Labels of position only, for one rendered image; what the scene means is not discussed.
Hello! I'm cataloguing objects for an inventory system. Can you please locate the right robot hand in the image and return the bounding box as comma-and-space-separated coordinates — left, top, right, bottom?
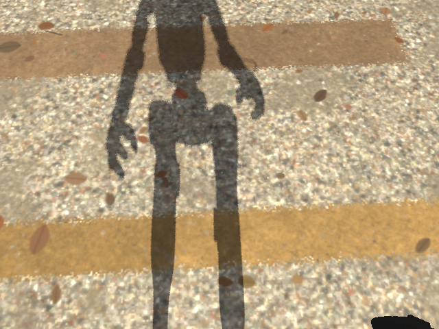
371, 315, 434, 329

